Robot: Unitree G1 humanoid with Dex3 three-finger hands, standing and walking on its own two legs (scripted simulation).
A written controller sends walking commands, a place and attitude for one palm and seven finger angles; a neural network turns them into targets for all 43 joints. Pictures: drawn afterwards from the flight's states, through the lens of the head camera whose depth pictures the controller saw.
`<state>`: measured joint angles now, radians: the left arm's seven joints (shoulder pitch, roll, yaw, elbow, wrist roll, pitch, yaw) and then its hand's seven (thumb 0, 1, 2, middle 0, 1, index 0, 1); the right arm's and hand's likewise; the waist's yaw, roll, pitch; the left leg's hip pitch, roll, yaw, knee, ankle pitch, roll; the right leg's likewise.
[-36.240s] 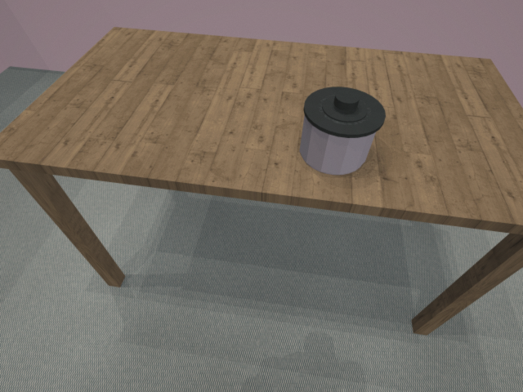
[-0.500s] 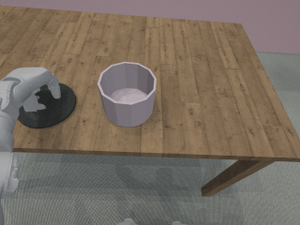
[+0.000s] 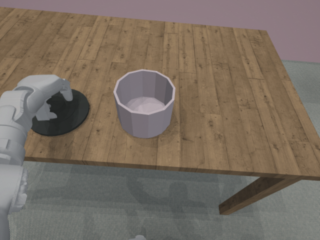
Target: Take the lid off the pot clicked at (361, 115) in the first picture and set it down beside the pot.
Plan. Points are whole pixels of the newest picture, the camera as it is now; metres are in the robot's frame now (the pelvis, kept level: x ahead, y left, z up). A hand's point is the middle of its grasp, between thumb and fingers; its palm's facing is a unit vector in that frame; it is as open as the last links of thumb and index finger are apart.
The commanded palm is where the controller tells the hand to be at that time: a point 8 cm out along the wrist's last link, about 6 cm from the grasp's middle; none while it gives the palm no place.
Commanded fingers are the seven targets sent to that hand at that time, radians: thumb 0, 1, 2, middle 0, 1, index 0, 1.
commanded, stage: open the fingers wide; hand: left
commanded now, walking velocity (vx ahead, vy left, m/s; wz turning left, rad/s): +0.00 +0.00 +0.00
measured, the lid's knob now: (55, 105) +0.46 +0.30 +0.03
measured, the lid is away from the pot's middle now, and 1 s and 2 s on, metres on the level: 0.25 0.25 0.25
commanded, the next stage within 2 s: raise the empty hand in 0.40 s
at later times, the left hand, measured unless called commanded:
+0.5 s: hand (47, 107) +0.43 +0.30 +0.05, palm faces -0.41 -0.06 -0.91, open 11.0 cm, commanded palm +0.45 +0.28 +0.10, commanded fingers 0.00 -0.10 0.82 -0.43 -0.71 -0.43 -0.71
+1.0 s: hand (43, 96) +0.44 +0.30 +0.08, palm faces -0.38 -0.05 -0.92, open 11.0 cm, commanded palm +0.45 +0.29 +0.16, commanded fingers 0.00 -0.10 0.82 -0.43 -0.71 -0.43 -0.71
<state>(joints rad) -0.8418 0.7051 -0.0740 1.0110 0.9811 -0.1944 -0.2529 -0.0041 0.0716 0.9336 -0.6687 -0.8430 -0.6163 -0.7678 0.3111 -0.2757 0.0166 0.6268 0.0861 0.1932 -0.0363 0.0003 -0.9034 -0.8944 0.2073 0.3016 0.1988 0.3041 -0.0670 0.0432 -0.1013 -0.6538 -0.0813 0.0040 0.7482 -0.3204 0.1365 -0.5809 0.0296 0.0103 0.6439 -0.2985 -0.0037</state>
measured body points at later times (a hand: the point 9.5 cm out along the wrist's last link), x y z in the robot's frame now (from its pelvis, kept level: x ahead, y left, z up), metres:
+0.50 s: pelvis +0.00 +0.01 +0.00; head +0.07 +0.03 +0.45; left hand +0.45 +0.30 +0.11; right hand +0.05 -0.27 -0.11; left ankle +0.02 +0.02 -0.71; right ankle +0.01 -0.16 -0.71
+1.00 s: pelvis +0.01 +0.02 +0.01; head +0.07 +0.04 +0.46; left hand +0.46 +0.30 +0.14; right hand +0.07 -0.25 -0.11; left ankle +0.02 +0.02 -0.71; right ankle +0.01 -0.16 -0.71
